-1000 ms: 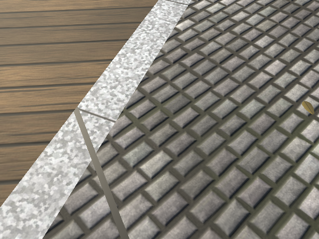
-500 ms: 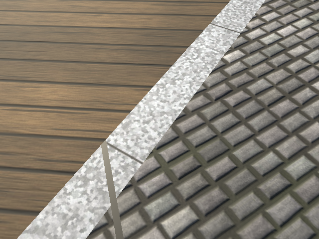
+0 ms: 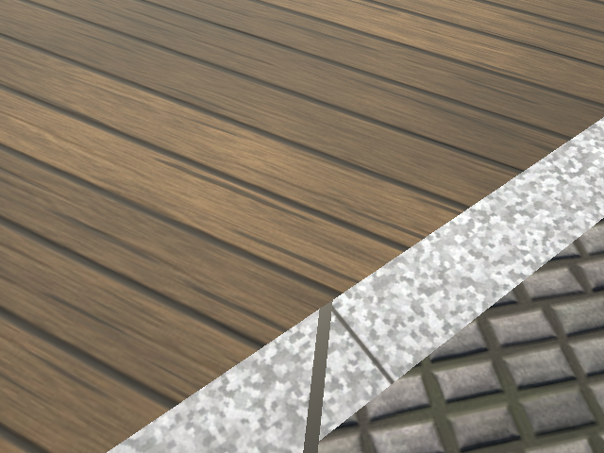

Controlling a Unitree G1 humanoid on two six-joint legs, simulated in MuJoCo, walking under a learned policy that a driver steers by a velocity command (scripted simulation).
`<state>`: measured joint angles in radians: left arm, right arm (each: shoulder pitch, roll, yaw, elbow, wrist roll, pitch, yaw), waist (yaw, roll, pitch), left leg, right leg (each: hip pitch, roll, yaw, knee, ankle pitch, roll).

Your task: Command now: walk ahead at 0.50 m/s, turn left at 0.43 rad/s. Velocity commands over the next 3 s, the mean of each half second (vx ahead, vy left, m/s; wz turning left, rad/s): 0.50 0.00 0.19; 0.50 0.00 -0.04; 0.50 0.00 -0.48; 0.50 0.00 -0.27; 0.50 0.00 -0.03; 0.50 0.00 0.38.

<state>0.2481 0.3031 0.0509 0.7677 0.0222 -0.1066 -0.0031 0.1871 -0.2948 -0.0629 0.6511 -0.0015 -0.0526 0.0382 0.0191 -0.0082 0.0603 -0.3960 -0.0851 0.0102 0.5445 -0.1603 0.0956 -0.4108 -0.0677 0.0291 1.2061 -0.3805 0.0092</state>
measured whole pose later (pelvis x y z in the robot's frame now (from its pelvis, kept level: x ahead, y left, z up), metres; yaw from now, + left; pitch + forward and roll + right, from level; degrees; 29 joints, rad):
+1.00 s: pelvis +0.57 -0.02 +0.01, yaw +1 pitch +1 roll +0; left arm 0.33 0.25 0.01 0.88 0.08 -0.10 -0.06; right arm 0.30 -0.23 -0.02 0.83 -0.08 -0.10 0.01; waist -0.01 -0.04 -0.01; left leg -0.25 -0.07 0.11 0.47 -0.24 0.10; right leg -0.52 0.01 0.12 1.22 -0.25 -0.07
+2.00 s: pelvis +1.19 -0.15 -0.14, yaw -23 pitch +1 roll +0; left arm 0.19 0.20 0.06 0.86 -0.06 -0.09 0.03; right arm 0.38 -0.18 -0.04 0.97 -0.03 -0.09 0.02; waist -0.04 -0.03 -0.02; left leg -0.33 -0.05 0.05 0.58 -0.27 0.07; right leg -0.69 0.01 0.09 1.64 -0.43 -0.06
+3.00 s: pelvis +1.73 -0.34 -0.13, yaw -8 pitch +2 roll +0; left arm 0.18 0.26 0.06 0.92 -0.01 -0.13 0.00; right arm 0.19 -0.25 -0.08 0.80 0.01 -0.06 0.03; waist -0.01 0.00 0.05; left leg -0.34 -0.10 -0.01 0.45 -0.14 0.08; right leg -0.44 -0.04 0.03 1.18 -0.37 -0.02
